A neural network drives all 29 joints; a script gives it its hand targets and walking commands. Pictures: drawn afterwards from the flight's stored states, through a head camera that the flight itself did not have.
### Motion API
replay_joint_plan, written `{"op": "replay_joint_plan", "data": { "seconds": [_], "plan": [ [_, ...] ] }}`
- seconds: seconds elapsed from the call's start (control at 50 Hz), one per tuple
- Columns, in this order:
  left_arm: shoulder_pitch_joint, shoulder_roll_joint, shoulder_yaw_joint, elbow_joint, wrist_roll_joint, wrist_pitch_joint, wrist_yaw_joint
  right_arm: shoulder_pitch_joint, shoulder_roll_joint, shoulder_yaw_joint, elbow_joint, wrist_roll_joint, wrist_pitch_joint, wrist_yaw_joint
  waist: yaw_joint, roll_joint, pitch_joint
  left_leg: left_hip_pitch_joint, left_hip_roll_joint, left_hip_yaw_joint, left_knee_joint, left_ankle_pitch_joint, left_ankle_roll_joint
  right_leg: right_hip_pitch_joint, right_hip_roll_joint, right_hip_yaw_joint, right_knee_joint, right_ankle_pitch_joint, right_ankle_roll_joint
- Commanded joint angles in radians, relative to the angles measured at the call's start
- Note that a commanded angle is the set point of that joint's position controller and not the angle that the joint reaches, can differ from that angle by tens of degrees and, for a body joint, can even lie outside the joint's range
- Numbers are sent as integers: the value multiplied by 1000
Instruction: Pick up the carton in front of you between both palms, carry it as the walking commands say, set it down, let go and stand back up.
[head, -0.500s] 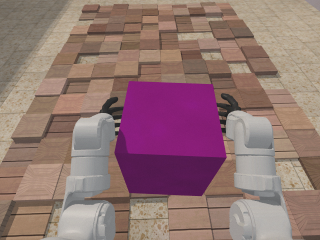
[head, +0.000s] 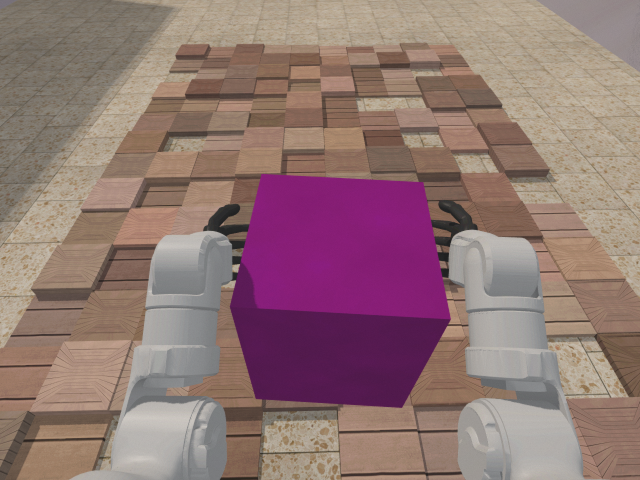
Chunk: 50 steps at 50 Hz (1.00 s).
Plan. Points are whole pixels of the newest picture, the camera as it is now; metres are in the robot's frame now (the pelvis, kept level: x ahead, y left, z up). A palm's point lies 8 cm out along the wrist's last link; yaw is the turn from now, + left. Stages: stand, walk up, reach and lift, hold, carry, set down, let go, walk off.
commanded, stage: carry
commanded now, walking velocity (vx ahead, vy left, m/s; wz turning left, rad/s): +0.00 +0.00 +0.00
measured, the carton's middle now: (335, 296) +0.34 +0.00 +0.04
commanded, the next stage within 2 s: none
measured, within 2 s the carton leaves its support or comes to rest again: neither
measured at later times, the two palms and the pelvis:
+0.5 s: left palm (217, 278) +0.31 +0.14 +0.13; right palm (480, 275) +0.31 -0.16 +0.13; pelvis -0.04 -0.01 +0.00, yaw +0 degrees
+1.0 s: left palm (206, 314) +0.26 +0.14 +0.12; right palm (486, 310) +0.27 -0.16 +0.13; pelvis -0.08 -0.01 -0.01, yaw +1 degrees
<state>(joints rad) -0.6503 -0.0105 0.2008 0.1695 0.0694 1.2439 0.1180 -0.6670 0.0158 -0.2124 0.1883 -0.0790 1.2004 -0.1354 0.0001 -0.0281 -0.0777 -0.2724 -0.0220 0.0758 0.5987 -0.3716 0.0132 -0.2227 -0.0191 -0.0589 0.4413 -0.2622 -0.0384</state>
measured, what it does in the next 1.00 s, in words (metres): shifts its weight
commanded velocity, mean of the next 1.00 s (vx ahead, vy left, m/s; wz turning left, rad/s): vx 0.00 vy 0.00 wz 0.00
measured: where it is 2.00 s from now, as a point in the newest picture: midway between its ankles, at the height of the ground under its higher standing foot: outside the picture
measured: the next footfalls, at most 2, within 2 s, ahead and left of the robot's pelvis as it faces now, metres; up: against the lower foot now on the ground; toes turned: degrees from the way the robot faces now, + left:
none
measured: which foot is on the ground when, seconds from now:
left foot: down 0.00-1.00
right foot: down 0.00-1.00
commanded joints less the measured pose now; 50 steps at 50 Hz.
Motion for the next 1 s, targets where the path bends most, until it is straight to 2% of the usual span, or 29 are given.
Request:
{"op": "replay_joint_plan", "data": {
  "seconds": [0.0, 0.22, 0.58, 0.66, 0.78, 0.84, 0.88, 0.98],
  "plan": [
    [-780, -1093, -574, -115, -431, -49, -242, -695, 1125, 594, -59, 434, -4, 257, 6, 15, -383, 93, 136, -114, -68, 357, 34, 171, -127, 77, 5, 412, -3],
    [-777, -1085, -521, -52, -415, -58, -244, -710, 1141, 556, 3, 429, -11, 259, 4, -4, -344, 59, 126, -109, -81, 265, 29, 133, -137, 98, -27, 364, -3],
    [-791, -1085, -534, -103, -426, -47, -237, -718, 1157, 569, -33, 444, -2, 249, 5, -16, -386, 43, 106, -101, -72, 198, 20, 153, -145, 123, -46, 349, -10],
    [-788, -1085, -537, -103, -426, -44, -238, -714, 1155, 570, -35, 442, -1, 249, 3, -20, -391, 42, 103, -101, -65, 170, 20, 151, -145, 125, -51, 313, -9],
    [-780, -1085, -533, -94, -418, -44, -241, -706, 1151, 568, -32, 438, -3, 252, 0, -18, -393, 30, 99, -102, -54, 82, 23, 162, -139, 126, -54, 205, -4],
    [-806, -1089, -545, -114, -422, -46, -241, -739, 1159, 579, -54, 446, -5, 254, 0, -20, -354, 39, 71, -91, -55, 30, 31, 77, -144, 159, -134, -105, -4],
    [-812, -1086, -546, -117, -423, -46, -239, -746, 1163, 583, -54, 452, -5, 256, 0, -20, -332, 50, 65, -89, -60, 34, 37, 36, -141, 156, -158, -192, -2],
    [-783, -1075, -533, -87, -409, -44, -239, -727, 1160, 576, -32, 450, -5, 260, 0, -14, -338, 52, 76, -100, -73, 64, 41, 44, -128, 129, -133, -136, 0]
  ]
}}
